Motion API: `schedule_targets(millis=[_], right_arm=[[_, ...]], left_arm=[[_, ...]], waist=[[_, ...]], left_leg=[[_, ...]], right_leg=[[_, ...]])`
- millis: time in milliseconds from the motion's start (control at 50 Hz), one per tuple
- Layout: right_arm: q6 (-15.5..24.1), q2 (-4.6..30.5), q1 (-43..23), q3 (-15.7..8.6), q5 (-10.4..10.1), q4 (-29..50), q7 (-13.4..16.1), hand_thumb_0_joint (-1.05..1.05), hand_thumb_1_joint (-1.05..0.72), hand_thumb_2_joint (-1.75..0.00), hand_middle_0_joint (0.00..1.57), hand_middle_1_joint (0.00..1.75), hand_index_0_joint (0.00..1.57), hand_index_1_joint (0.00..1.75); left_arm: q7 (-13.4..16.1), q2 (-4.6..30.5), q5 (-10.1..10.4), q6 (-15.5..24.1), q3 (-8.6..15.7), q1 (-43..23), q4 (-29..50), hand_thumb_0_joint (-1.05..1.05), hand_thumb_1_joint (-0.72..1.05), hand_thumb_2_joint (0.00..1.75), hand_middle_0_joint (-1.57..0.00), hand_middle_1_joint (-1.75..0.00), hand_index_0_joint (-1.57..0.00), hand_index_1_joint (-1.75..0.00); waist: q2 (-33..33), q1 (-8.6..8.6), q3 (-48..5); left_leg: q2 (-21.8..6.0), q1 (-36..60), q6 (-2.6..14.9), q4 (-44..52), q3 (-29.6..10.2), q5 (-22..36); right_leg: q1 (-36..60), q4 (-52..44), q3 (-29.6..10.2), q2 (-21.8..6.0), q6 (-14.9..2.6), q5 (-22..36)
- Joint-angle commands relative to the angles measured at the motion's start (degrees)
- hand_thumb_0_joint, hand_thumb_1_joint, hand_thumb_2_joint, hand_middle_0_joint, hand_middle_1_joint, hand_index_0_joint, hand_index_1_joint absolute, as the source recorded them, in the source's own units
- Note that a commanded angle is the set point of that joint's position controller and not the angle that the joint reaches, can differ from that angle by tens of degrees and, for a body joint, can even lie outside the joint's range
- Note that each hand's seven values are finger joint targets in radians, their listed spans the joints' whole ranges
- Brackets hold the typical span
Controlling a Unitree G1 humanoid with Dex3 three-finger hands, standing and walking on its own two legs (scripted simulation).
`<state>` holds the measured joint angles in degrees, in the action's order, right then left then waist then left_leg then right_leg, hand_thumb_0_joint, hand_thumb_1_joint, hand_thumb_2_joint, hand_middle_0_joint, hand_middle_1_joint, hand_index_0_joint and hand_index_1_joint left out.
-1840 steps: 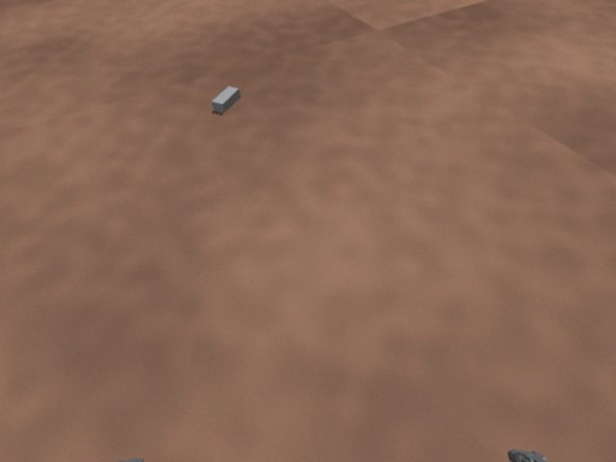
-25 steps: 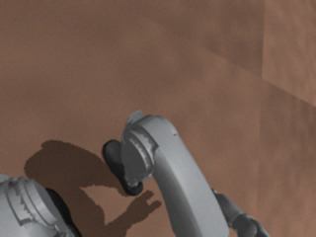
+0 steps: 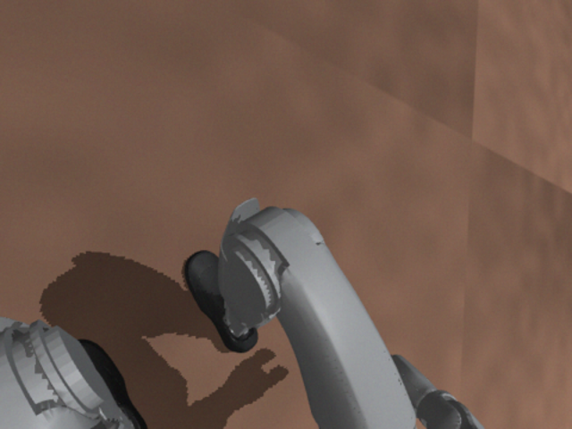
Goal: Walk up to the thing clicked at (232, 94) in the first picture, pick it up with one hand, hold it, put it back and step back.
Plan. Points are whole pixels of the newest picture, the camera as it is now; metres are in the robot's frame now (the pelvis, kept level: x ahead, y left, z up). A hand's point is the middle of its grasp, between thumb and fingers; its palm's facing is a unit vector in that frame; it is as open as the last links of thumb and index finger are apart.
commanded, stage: rest palm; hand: left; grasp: from above
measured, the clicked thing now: out of the picture +0.54 +0.36 -0.29
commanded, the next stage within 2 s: close in 0.44 s
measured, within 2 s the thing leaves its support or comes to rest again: neither
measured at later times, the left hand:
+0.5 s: hand out of the picture +0.52 +0.34 -0.24, palm faces -0.44 -0.14 -0.89, open 13.4 cm
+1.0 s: hand out of the picture +0.52 +0.34 -0.24, palm faces -0.45 -0.13 -0.88, open 13.3 cm
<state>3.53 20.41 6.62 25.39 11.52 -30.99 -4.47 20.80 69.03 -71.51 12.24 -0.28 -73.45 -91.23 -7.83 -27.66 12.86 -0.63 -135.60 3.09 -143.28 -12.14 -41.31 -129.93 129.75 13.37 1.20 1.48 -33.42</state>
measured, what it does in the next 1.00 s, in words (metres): stands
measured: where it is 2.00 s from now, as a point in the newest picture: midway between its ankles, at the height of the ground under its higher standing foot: (177, 363)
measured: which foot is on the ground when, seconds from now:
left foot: down 0.00-1.00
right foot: down 0.00-1.00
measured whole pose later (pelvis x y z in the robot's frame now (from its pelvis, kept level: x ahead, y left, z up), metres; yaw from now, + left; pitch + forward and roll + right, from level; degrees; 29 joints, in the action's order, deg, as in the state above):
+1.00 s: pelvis +0.00 +0.00 +0.00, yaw +0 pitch +32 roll -17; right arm 3.5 20.4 6.2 25.7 11.7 -30.7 -4.1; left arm 20.9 69.2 -71.7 12.2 -0.1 -73.1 -91.1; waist -8.1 -27.8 13.5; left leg -0.9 -135.3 3.0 -143.0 -12.2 -41.2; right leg -129.8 129.4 13.4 1.3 1.4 -33.1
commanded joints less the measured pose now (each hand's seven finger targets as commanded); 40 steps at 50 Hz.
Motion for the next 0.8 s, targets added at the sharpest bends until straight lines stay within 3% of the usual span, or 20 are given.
schedule_targets(millis=[0,60,100,240,300,320,340,360,420,480,520,560,620,680,700,780], right_arm=[[-1.1,19.7,12.0,-5.6,0.2,-2.2,1.0,0.0,-0.9,-0.91,0.2,0.3,0.2,0.3],[-0.9,20.1,13.0,-5.8,0.3,-2.5,0.8,0.0,-0.9,-0.9,0.2,0.3,0.2,0.3],[-1.1,20.3,12.5,-5.9,0.4,-2.2,0.9,0.0,-0.9,-0.91,0.2,0.3,0.2,0.3],[-1.2,19.9,12.6,-5.7,0.3,-1.9,0.8,0.0,-0.9,-0.9,0.2,0.3,0.2,0.3],[-1.2,19.6,11.9,-5.6,0.1,-1.7,1.0,0.0,-0.9,-0.9,0.2,0.3,0.2,0.3],[-1.2,19.8,12.2,-5.2,0.2,-1.9,1.0,0.0,-0.9,-0.9,0.2,0.3,0.2,0.3],[-0.9,20.7,11.9,-6.3,0.2,-1.3,1.2,0.0,-0.9,-0.9,0.2,0.3,0.2,0.3],[-0.9,20.2,12.5,-5.7,0.1,-1.9,1.2,0.0,-0.9,-0.9,0.2,0.3,0.2,0.3],[-1.2,20.1,13.1,-6.0,0.3,-2.0,1.2,0.0,-0.9,-0.9,0.2,0.3,0.2,0.3],[-1.3,19.9,12.4,-5.4,0.3,-2.0,1.1,0.0,-0.9,-0.91,0.2,0.3,0.2,0.3],[-1.4,20.1,12.0,-5.7,0.3,-1.9,1.2,0.0,-0.9,-0.91,0.2,0.3,0.2,0.3],[-1.4,20.9,12.3,-6.6,0.4,-1.8,1.3,0.0,-0.9,-0.9,0.2,0.3,0.2,0.3],[-1.2,19.8,12.1,-5.4,0.4,-2.5,0.9,0.0,-0.9,-0.9,0.2,0.3,0.2,0.3],[-1.0,20.4,11.7,-6.1,0.3,-2.6,1.1,0.0,-0.9,-0.9,0.2,0.3,0.2,0.3],[-1.0,20.1,12.2,-6.0,0.3,-2.4,1.1,0.0,-0.9,-0.9,0.2,0.3,0.2,0.3],[-0.7,19.9,12.6,-5.4,0.5,-2.8,1.0,0.0,-0.9,-0.9,0.2,0.3,0.2,0.3]], left_arm=[[2.6,12.0,0.1,-0.3,0.7,-14.4,6.9,0.0,-0.52,1.09,-0.14,-0.99,-0.09,-1.04],[2.6,11.8,0.3,-0.3,1.2,-14.6,7.9,0.0,-0.48,1.1,-0.17,-0.99,-0.12,-1.04],[2.7,13.2,-0.1,-0.2,1.8,-15.6,9.1,0.0,-0.47,1.06,-0.16,-0.98,-0.12,-1.03],[2.4,12.1,0.2,-0.9,1.4,-13.8,6.8,0.0,-0.46,1.03,-0.15,-1.01,-0.12,-1.04],[2.1,11.5,1.1,-0.7,0.6,-13.0,5.1,0.0,-0.47,1.04,-0.15,-1.0,-0.12,-1.03],[2.1,12.0,1.3,-0.5,1.1,-14.0,7.0,0.0,-0.46,1.05,-0.16,-1.02,-0.13,-1.05],[2.0,12.8,1.4,-0.1,1.0,-15.2,9.3,0.0,-0.47,1.03,-0.15,-1.01,-0.12,-1.04],[2.2,13.8,1.3,-0.2,2.0,-14.3,7.2,0.0,-0.48,1.06,-0.14,-1.02,-0.11,-1.06],[2.0,14.1,0.8,0.2,2.1,-15.3,9.3,0.0,-0.46,1.05,-0.15,-1.03,-0.12,-1.05],[2.1,11.8,1.0,0.3,1.1,-13.1,5.9,0.0,-0.45,1.04,-0.15,-1.03,-0.12,-1.06],[2.4,14.0,0.3,0.5,1.9,-15.8,9.2,0.0,-0.44,1.05,-0.17,-1.03,-0.14,-1.06],[2.9,14.6,-0.1,0.3,2.2,-16.6,9.4,0.0,-0.45,0.95,-0.14,-0.98,-0.12,-1.0],[2.8,10.5,0.2,0.1,0.4,-14.0,6.7,0.0,-0.43,0.93,-0.14,-0.98,-0.13,-1.0],[3.3,12.8,0.5,0.4,1.0,-16.3,9.9,0.0,-0.44,0.94,-0.15,-0.97,-0.13,-0.99],[3.4,12.9,0.3,0.0,0.9,-14.5,6.8,0.0,-0.43,0.94,-0.15,-0.97,-0.13,-0.99],[2.7,11.3,0.9,-0.1,0.7,-14.0,7.6,0.0,-0.41,0.92,-0.18,-0.94,-0.15,-0.96]], waist=[[36.3,-4.18,-38.2],[38.0,-4.37,-37.1],[38.9,-4.26,-39.3],[37.1,-4.23,-37.1],[33.1,-4.41,-36.1],[33.8,-4.65,-36.4],[35.2,-4.09,-37.5],[34.4,-3.86,-38.2],[35.7,-4.02,-40.9],[35.1,-4.56,-37.6],[37.3,-3.83,-39.2],[39.5,-3.62,-39.5],[37.5,-4.95,-35.5],[38.2,-4.19,-37.6],[36.1,-4.05,-37.7],[36.5,-4.84,-37.3]], left_leg=[[-3.0,30.3,-2.73,14.0,1.0,17.9],[-3.5,32.9,-3.32,14.6,-0.1,19.9],[-3.7,35.2,-3.57,14.6,-0.6,21.4],[-3.2,31.0,-2.87,14.4,0.7,19.1],[-2.9,27.2,-2.08,14.3,1.5,15.1],[-3.0,27.6,-2.26,14.2,1.2,16.0],[-2.9,28.6,-2.17,14.3,1.7,15.9],[-3.0,28.6,-2.4,14.2,1.1,16.4],[-3.2,30.8,-2.37,13.9,1.2,18.6],[-3.3,30.4,-2.84,14.4,0.3,18.2],[-3.5,32.3,-3.02,14.9,0.1,18.1],[-3.6,34.2,-3.52,15.4,-0.3,19.0],[-3.7,32.9,-3.4,15.0,-0.8,18.5],[-3.4,32.1,-3.0,14.7,0.1,18.1],[-3.3,31.1,-2.64,14.6,0.6,17.6],[-3.3,31.5,-2.93,14.1,0.5,19.7]], right_leg=[[24.1,-10.4,1.1,1.9,-3.35,13.2],[21.6,-9.9,1.4,1.7,-3.46,13.0],[20.7,-9.8,1.5,1.6,-3.53,13.3],[23.5,-10.1,1.1,1.9,-3.32,13.5],[25.2,-11.1,1.1,2.4,-3.14,11.5],[24.8,-11.0,1.3,2.1,-2.99,12.3],[25.4,-10.9,1.1,2.3,-3.07,12.2],[26.1,-10.7,1.3,2.0,-3.19,12.6],[27.2,-10.5,1.0,2.2,-3.06,14.3],[24.2,-10.5,1.5,2.0,-3.38,12.8],[23.3,-10.4,1.6,2.1,-3.37,12.2],[21.7,-9.9,1.9,2.0,-3.5,12.4],[19.6,-10.1,2.0,1.9,-3.3,11.7],[22.1,-10.4,1.5,2.0,-3.22,12.6],[24.3,-10.4,1.5,2.2,-3.15,12.9],[23.2,-10.2,1.2,1.8,-3.16,13.9]])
